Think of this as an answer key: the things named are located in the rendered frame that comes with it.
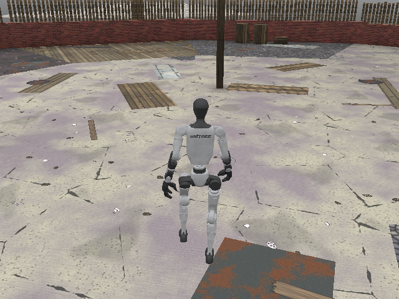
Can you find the robot left hand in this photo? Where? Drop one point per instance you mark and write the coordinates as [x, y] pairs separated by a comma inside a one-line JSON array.
[[166, 190]]

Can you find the humanoid robot head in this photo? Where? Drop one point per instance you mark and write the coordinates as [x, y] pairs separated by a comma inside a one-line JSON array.
[[200, 108]]

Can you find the robot right hand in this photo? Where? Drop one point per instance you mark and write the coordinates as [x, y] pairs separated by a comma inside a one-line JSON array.
[[223, 172]]

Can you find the left robot forearm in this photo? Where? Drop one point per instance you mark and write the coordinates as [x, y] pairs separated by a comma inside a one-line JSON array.
[[170, 169]]

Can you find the robot left upper arm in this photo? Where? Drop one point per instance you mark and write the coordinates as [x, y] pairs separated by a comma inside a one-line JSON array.
[[177, 143]]

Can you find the robot right upper arm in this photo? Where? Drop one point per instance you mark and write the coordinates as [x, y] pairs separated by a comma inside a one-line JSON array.
[[222, 141]]

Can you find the robot right shin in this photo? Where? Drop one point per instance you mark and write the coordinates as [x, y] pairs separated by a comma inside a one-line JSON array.
[[211, 232]]

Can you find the right robot forearm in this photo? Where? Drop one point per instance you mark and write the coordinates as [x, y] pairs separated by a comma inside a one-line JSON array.
[[227, 163]]

